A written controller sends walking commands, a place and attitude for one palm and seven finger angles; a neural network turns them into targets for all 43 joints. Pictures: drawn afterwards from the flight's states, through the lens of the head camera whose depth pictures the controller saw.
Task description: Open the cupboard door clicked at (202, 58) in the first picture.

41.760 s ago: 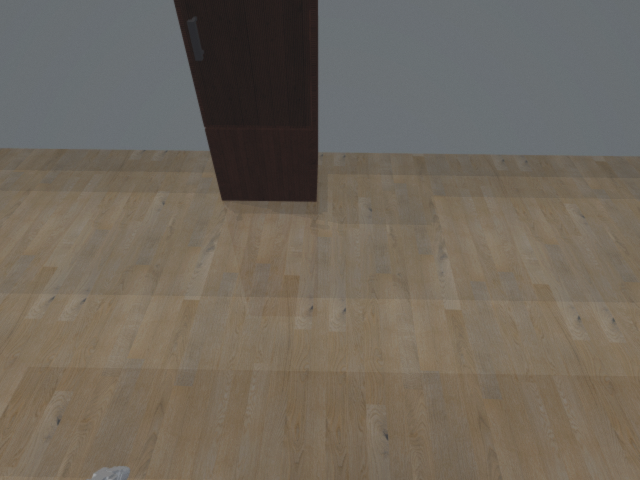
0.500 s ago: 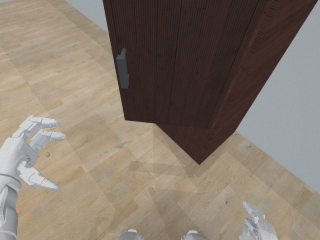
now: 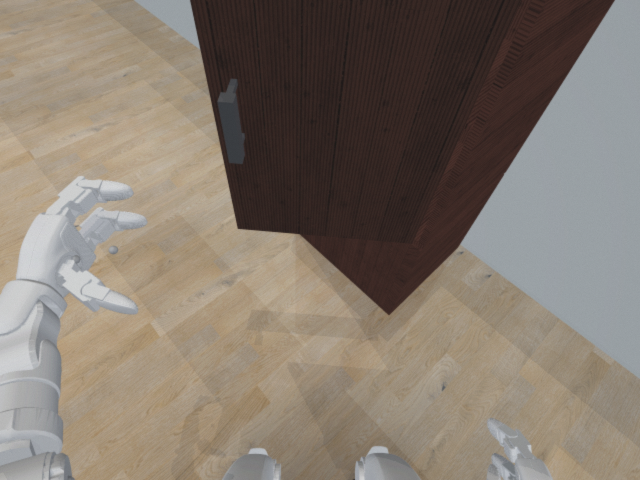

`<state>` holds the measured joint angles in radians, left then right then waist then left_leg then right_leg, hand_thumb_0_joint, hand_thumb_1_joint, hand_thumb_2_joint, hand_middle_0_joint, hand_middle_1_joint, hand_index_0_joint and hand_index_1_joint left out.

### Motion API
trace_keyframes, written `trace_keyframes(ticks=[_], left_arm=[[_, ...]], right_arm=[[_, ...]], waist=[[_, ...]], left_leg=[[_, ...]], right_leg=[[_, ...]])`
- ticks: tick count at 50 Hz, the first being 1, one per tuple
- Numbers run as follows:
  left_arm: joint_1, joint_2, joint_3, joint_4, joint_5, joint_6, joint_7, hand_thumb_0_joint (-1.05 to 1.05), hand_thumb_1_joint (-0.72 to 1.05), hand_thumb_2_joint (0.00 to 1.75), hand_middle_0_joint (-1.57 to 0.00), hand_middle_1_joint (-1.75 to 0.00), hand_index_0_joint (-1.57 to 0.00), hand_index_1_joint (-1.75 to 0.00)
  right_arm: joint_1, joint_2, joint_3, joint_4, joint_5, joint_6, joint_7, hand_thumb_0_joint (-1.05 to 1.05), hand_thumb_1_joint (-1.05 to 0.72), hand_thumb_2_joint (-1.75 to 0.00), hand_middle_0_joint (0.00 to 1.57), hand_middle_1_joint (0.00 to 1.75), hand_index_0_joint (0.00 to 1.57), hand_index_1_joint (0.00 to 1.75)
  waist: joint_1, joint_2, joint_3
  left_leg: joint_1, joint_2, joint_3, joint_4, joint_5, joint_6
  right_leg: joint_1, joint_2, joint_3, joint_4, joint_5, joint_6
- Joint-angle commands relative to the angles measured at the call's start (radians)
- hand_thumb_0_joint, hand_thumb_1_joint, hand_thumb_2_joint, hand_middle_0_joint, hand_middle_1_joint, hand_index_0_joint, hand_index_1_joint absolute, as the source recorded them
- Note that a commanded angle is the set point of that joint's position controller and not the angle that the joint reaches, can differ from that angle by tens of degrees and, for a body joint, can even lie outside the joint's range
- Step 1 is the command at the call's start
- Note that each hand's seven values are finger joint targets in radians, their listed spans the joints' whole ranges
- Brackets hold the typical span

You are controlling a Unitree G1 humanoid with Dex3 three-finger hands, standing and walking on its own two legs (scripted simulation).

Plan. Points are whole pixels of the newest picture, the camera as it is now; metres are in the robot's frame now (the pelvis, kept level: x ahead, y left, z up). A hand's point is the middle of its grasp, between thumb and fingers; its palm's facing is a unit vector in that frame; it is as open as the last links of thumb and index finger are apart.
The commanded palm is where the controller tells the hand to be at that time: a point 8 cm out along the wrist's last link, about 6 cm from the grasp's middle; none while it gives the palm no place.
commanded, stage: move the hooked fingers beside the handle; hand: left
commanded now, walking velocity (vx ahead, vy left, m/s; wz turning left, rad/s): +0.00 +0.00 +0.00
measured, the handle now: (234, 122) +0.62 +0.16 +0.05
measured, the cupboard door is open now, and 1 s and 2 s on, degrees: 42 42 42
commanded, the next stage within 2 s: slide the fingers in behind the handle in 1.98 s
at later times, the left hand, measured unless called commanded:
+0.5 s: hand (144, 194) +0.45 +0.25 +0.07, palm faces -0.06 -1.00 +0.00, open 14.0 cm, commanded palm +0.44 +0.30 +0.06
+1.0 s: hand (164, 151) +0.53 +0.24 +0.07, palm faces -0.06 -1.00 +0.00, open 14.0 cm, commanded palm +0.53 +0.28 +0.06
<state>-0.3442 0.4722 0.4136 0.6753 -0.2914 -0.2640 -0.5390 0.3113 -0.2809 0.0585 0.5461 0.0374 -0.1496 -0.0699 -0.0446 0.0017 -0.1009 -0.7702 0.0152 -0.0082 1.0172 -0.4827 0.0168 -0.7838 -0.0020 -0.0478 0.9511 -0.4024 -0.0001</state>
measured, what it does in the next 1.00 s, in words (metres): stands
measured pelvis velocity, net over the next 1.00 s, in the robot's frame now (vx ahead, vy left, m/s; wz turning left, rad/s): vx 0.00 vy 0.01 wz -0.04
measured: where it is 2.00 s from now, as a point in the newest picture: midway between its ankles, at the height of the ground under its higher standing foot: outside the picture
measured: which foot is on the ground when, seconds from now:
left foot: down 0.00-1.00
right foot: down 0.00-1.00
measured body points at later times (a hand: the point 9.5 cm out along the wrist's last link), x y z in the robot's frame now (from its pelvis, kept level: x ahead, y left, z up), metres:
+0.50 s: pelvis +0.00 +0.00 -0.01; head +0.11 +0.02 +0.43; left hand +0.45 +0.30 +0.07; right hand +0.05 -0.27 -0.11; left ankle +0.01 +0.10 -0.68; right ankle +0.04 -0.13 -0.68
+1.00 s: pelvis +0.00 +0.01 -0.02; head +0.16 +0.04 +0.40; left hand +0.53 +0.30 +0.07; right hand -0.01 -0.26 -0.12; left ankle +0.01 +0.11 -0.68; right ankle +0.04 -0.13 -0.68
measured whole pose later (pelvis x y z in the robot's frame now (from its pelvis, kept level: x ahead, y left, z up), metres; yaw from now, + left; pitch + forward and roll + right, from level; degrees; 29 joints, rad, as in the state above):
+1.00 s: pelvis +0.00 +0.01 -0.02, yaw -2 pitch +24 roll -4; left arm -1.01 0.73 0.48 1.25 -0.08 -0.32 -0.45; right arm 0.40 -0.29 0.08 0.60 -0.01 0.04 -0.03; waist -0.21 0.01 -0.09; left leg -1.04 0.04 -0.02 1.13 -0.51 0.03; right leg -1.03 0.02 -0.05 1.01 -0.40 0.01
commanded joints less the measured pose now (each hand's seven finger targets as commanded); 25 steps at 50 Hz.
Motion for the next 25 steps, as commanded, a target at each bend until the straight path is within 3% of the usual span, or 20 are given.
trace_keyframes(ticks=[1,6,8,11,13,14,16,18,20,22,25], left_arm=[[-0.327,0.267,0.07,-0.169,-0.012,-0.082,0.018,0.0,-0.5,0.3,-0.3,-1.2,-0.3,-1.2],[-0.425,0.286,0.074,-0.069,0.002,-0.097,0.03,0.0,-0.5,0.3,-0.3,-1.2,-0.3,-1.2],[-0.48,0.345,0.106,-0.042,0.016,-0.107,0.031,0.0,-0.5,0.3,-0.3,-1.2,-0.3,-1.2],[-0.54,0.355,0.102,-0.001,0.035,-0.126,0.03,0.0,-0.5,0.3,-0.3,-1.2,-0.3,-1.2],[-0.597,0.336,0.071,-0.005,0.037,-0.14,0.023,0.0,-0.5,0.3,-0.3,-1.2,-0.3,-1.2],[-0.584,0.348,0.089,0.026,0.035,-0.139,0.024,0.0,-0.5,0.3,-0.3,-1.2,-0.3,-1.2],[-0.611,0.366,0.093,0.096,0.045,-0.135,0.024,0.0,-0.5,0.3,-0.3,-1.2,-0.3,-1.2],[-0.673,0.368,0.078,0.1,0.056,-0.14,0.021,0.0,-0.5,0.3,-0.3,-1.2,-0.3,-1.2],[-0.669,0.359,0.073,0.139,0.063,-0.137,0.027,0.0,-0.5,0.3,-0.3,-1.2,-0.3,-1.2],[-0.72,0.394,0.093,0.173,0.066,-0.141,0.031,0.0,-0.5,0.3,-0.3,-1.2,-0.3,-1.2],[-0.771,0.413,0.088,0.209,0.091,-0.146,0.038,0.0,-0.5,0.3,-0.3,-1.2,-0.3,-1.2]], right_arm=[[0.047,-0.163,-0.079,-0.106,-0.002,-0.017,-0.007,0.0,-0.9,-0.9,0.2,0.3,0.2,0.3],[0.074,-0.17,-0.082,-0.082,-0.002,0.012,-0.005,0.0,-0.9,-0.9,0.2,0.3,0.2,0.3],[0.088,-0.174,-0.081,-0.073,-0.006,0.024,-0.007,0.0,-0.9,-0.9,0.2,0.3,0.2,0.3],[0.104,-0.173,-0.085,-0.057,-0.009,0.036,-0.005,0.0,-0.9,-0.9,0.2,0.3,0.2,0.3],[0.114,-0.172,-0.083,-0.05,-0.01,0.043,-0.002,0.0,-0.9,-0.9,0.2,0.3,0.2,0.3],[0.123,-0.175,-0.085,-0.046,-0.012,0.048,0.0,0.0,-0.9,-0.9,0.2,0.3,0.2,0.3],[0.131,-0.179,-0.083,-0.035,-0.01,0.06,0.0,0.0,-0.9,-0.9,0.2,0.3,0.2,0.3],[0.14,-0.18,-0.084,-0.031,-0.012,0.069,0.001,0.0,-0.9,-0.9,0.2,0.3,0.2,0.3],[0.154,-0.182,-0.086,-0.028,-0.015,0.08,0.007,0.0,-0.9,-0.9,0.2,0.3,0.2,0.3],[0.162,-0.185,-0.083,-0.024,-0.017,0.091,0.006,0.0,-0.9,-0.9,0.2,0.3,0.2,0.3],[0.172,-0.186,-0.081,-0.017,-0.019,0.108,0.008,0.0,-0.9,-0.9,0.2,0.3,0.2,0.3]], waist=[[0.006,0.102,-0.336],[-0.016,0.063,-0.315],[-0.014,0.079,-0.346],[-0.021,0.093,-0.37],[-0.033,0.139,-0.402],[-0.027,0.122,-0.408],[-0.041,0.086,-0.375],[-0.042,0.139,-0.407],[-0.048,0.11,-0.401],[-0.057,0.085,-0.396],[-0.069,0.112,-0.397]], left_leg=[[0.149,-0.009,-0.021,-0.167,0.306,-0.01],[0.104,-0.007,-0.015,-0.157,0.263,-0.002],[0.09,-0.008,-0.01,-0.145,0.269,0.0],[0.099,-0.005,-0.012,-0.134,0.296,0.001],[0.142,-0.002,-0.016,-0.124,0.344,-0.002],[0.139,-0.001,-0.02,-0.123,0.346,-0.004],[0.093,0.0,-0.018,-0.12,0.319,0.002],[0.117,0.0,-0.019,-0.111,0.346,-0.001],[0.123,0.003,-0.023,-0.108,0.363,-0.001],[0.086,0.002,-0.021,-0.096,0.353,0.005],[0.077,0.003,-0.021,-0.09,0.334,0.005]], right_leg=[[0.185,0.028,0.016,-0.095,0.207,-0.033],[0.167,0.03,0.025,-0.1,0.184,-0.027],[0.18,0.029,0.034,-0.09,0.197,-0.029],[0.172,0.029,0.034,-0.081,0.219,-0.028],[0.15,0.033,0.03,-0.071,0.252,-0.031],[0.15,0.035,0.027,-0.069,0.249,-0.031],[0.143,0.034,0.029,-0.07,0.239,-0.028],[0.127,0.034,0.03,-0.06,0.252,-0.031],[0.114,0.036,0.023,-0.061,0.26,-0.029],[0.125,0.039,0.027,-0.055,0.266,-0.029],[0.101,0.037,0.032,-0.053,0.254,-0.026]])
